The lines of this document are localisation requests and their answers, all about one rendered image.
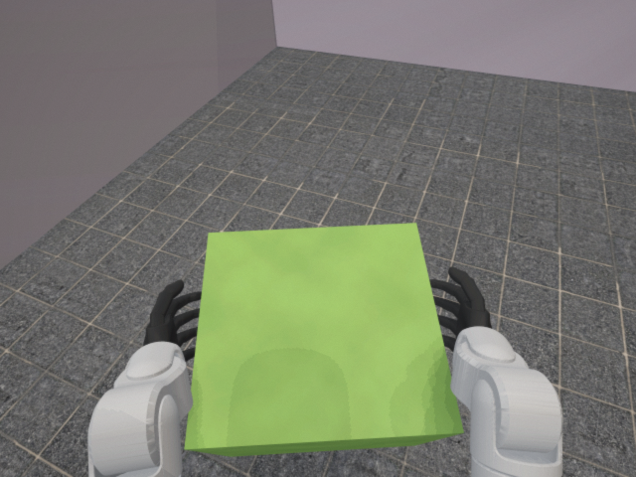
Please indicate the robot left forearm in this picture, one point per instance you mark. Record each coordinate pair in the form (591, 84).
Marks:
(134, 430)

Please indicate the robot left hand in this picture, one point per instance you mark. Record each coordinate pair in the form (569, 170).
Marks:
(163, 325)

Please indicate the carton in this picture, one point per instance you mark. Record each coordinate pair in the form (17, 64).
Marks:
(318, 339)

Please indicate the robot right hand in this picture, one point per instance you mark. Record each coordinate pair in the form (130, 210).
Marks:
(471, 311)

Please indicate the robot right forearm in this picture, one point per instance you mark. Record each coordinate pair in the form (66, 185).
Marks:
(516, 417)

